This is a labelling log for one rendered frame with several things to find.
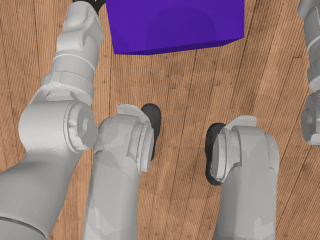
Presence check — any robot left hand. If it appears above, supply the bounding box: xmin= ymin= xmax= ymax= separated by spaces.
xmin=72 ymin=0 xmax=106 ymax=16

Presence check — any carton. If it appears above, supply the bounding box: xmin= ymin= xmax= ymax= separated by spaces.
xmin=105 ymin=0 xmax=245 ymax=56

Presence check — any left robot forearm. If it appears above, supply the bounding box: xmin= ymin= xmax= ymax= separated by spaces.
xmin=18 ymin=1 xmax=105 ymax=140

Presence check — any left robot upper arm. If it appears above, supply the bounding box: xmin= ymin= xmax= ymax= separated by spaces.
xmin=0 ymin=100 xmax=99 ymax=240

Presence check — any robot right shin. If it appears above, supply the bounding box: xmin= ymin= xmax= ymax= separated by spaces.
xmin=210 ymin=115 xmax=280 ymax=182

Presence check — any right robot forearm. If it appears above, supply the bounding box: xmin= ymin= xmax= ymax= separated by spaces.
xmin=297 ymin=0 xmax=320 ymax=92

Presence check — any right robot upper arm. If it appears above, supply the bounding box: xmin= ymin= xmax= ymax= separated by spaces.
xmin=300 ymin=89 xmax=320 ymax=148

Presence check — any right robot foot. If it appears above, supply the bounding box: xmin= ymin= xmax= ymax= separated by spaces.
xmin=205 ymin=122 xmax=226 ymax=186

